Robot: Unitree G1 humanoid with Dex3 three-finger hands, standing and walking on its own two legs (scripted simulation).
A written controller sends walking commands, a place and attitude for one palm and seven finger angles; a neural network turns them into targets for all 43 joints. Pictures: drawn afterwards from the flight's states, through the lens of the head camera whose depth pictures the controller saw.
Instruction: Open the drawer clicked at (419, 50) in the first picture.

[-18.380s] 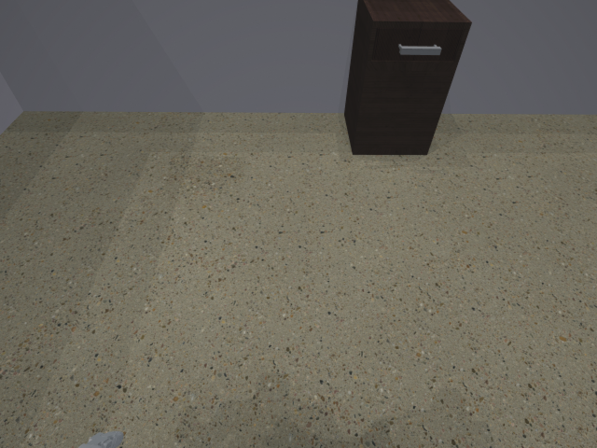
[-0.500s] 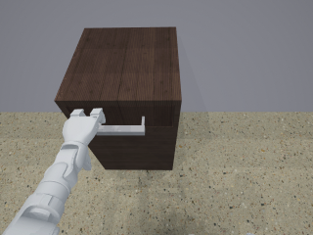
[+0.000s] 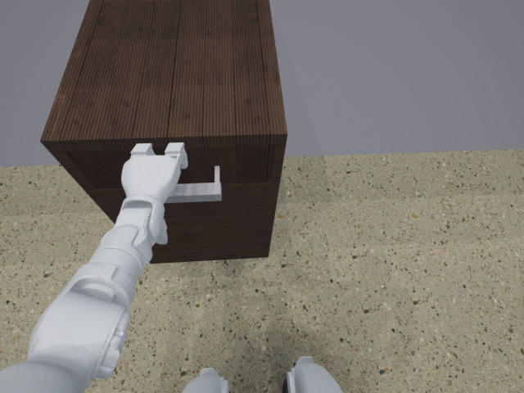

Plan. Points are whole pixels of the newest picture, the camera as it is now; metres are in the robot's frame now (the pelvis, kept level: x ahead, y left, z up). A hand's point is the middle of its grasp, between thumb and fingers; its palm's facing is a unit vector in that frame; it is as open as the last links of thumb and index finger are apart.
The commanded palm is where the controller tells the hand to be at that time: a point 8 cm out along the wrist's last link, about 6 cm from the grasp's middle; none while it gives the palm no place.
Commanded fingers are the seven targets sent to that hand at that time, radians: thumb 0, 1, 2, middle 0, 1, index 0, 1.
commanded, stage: move the hooked fingers above the handle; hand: left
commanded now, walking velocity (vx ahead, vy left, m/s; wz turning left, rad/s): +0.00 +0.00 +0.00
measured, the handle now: (176, 183) +0.51 +0.15 -0.10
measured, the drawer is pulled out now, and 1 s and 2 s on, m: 0.00 0.00 0.00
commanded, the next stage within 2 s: none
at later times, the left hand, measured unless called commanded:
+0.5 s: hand (162, 193) +0.45 +0.15 -0.04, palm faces -0.16 -0.03 -0.99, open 13.9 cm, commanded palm +0.45 +0.15 +0.01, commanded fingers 0.00 -0.50 0.30 -0.30 -1.20 -0.30 -1.20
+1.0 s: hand (155, 195) +0.45 +0.17 -0.04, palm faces -0.19 -0.05 -0.98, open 13.9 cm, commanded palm +0.44 +0.15 +0.02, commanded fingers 0.00 -0.50 0.30 -0.30 -1.20 -0.30 -1.20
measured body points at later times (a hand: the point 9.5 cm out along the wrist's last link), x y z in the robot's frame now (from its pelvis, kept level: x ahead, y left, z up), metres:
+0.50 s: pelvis -0.01 -0.01 -0.01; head +0.11 +0.00 +0.43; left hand +0.46 +0.15 +0.01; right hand +0.02 -0.27 -0.14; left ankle -0.01 +0.10 -0.68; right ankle +0.01 -0.12 -0.68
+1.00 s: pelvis +0.00 +0.00 +0.00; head +0.11 +0.00 +0.44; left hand +0.45 +0.17 +0.02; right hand +0.03 -0.26 -0.13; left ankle -0.01 +0.10 -0.68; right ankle +0.01 -0.12 -0.68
